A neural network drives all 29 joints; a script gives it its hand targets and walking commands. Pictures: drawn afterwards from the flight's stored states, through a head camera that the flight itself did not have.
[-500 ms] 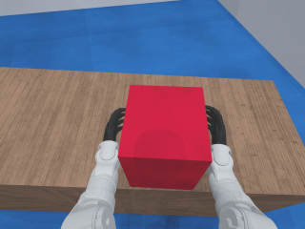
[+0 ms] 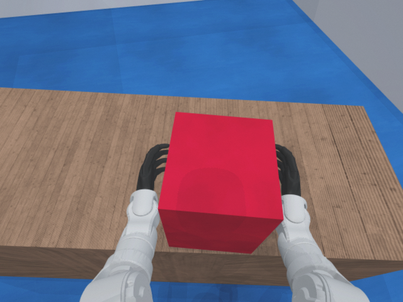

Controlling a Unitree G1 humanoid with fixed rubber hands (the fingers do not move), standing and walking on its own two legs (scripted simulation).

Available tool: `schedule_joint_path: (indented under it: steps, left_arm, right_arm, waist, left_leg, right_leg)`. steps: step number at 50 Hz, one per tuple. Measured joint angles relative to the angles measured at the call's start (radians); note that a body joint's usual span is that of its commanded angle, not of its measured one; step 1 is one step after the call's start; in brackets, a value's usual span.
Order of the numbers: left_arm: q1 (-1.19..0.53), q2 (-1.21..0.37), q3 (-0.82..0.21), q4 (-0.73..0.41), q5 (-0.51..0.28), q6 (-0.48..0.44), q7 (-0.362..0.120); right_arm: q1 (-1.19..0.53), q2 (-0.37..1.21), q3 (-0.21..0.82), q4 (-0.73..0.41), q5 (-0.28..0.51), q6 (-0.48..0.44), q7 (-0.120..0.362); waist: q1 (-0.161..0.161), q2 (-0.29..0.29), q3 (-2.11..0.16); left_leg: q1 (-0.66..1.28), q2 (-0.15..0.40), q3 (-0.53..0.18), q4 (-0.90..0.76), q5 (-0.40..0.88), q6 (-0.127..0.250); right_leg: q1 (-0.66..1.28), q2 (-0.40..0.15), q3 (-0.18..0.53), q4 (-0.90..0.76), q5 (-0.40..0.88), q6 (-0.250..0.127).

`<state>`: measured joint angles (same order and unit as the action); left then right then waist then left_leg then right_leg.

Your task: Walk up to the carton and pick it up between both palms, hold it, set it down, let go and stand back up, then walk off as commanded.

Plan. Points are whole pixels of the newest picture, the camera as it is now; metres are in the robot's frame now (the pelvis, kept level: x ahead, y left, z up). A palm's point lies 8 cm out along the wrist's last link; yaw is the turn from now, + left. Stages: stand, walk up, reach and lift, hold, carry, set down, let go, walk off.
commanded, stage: set down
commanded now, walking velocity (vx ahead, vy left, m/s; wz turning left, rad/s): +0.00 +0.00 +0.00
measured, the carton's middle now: (216, 188) +0.36 +0.00 -0.04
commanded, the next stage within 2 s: none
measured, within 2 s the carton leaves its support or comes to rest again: rests again in 0.04 s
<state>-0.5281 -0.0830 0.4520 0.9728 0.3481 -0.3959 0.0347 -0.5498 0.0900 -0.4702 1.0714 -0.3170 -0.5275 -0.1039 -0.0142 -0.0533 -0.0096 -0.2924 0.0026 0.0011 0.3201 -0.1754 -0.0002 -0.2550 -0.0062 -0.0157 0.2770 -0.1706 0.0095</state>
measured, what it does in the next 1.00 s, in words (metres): stands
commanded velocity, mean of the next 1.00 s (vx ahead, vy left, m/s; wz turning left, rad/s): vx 0.00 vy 0.00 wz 0.00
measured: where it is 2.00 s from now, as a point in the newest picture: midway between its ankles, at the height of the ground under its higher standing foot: outside the picture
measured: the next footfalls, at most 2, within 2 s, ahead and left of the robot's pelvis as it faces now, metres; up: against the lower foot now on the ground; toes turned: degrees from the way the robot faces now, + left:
none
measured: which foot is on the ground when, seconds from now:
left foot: down 0.00-1.00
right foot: down 0.00-1.00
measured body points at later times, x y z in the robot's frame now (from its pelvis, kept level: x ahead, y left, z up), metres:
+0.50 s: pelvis -0.02 +0.02 -0.01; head +0.04 +0.03 +0.44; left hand +0.35 +0.18 -0.03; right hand +0.33 -0.17 -0.03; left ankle -0.02 +0.11 -0.75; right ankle -0.03 -0.12 -0.75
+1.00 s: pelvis -0.04 +0.01 -0.01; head -0.01 +0.01 +0.44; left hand +0.27 +0.19 -0.04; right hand +0.26 -0.20 -0.04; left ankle -0.02 +0.11 -0.75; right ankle -0.03 -0.12 -0.75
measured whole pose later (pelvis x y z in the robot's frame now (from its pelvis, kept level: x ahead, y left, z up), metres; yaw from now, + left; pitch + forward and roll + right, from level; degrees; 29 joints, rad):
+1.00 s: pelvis -0.04 +0.01 -0.01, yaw +0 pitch +9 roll -1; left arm -0.29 0.09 0.10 1.02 -0.11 -0.50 0.02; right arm -0.28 -0.14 0.01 1.05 0.22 -0.56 -0.05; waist -0.01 0.02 -0.11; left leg -0.45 0.01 0.00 0.47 -0.19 0.00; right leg -0.40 0.00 -0.02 0.41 -0.17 0.01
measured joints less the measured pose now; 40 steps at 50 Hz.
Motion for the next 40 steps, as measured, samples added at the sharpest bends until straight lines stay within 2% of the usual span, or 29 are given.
schedule_joint_path:
  steps: [5,11,20,29,35,40]
  left_arm:
    - [-0.002,0.05,-0.063,0.106,-0.116,0.018,0.037]
    - [-0.006,0.1,-0.17,0.141,-0.259,-0.026,0.08]
    - [-0.012,0.133,-0.257,0.173,-0.317,-0.064,0.054]
    - [0.048,0.136,-0.299,0.165,-0.36,-0.071,0.031]
    - [0.069,0.168,-0.347,0.165,-0.441,-0.101,0.03]
    - [0.109,0.177,-0.354,0.15,-0.452,-0.108,0.019]
  right_arm:
    - [-0.04,-0.05,0.117,0.134,0.141,0.018,-0.01]
    - [-0.073,-0.083,0.216,0.176,0.271,0.016,-0.014]
    - [-0.067,-0.143,0.349,0.291,0.403,-0.047,-0.003]
    - [0.049,-0.216,0.42,0.273,0.503,-0.096,0.028]
    - [0.097,-0.226,0.443,0.181,0.536,-0.076,0.05]
    - [0.139,-0.226,0.476,0.112,0.537,-0.06,0.052]
  waist:
    - [0.0,0.014,-0.016]
    - [0.0,0.045,-0.088]
    - [0.0,0.056,-0.132]
    - [0.0,0.073,-0.117]
    - [0.0,0.073,-0.091]
    - [0.0,0.073,-0.1]
  left_leg:
    - [-0.046,0.004,0.0,0.034,-0.011,0.0]
    - [-0.179,0.007,0.0,0.106,-0.023,0.0]
    - [-0.21,0.007,0.0,0.148,-0.034,0.0]
    - [-0.199,0.008,0.0,0.148,-0.024,0.0]
    - [-0.182,0.008,0.0,0.152,-0.011,0.0]
    - [-0.168,0.008,0.0,0.153,-0.008,0.0]
  right_leg:
    - [-0.03,0.004,0.0,0.0,0.005,0.0]
    - [-0.135,0.006,0.0,0.013,0.015,0.004]
    - [-0.151,0.007,0.0,0.024,0.019,0.007]
    - [-0.151,0.007,0.0,0.045,0.031,0.011]
    - [-0.151,0.007,0.0,0.086,0.026,0.01]
    - [-0.151,0.007,0.0,0.116,0.013,0.006]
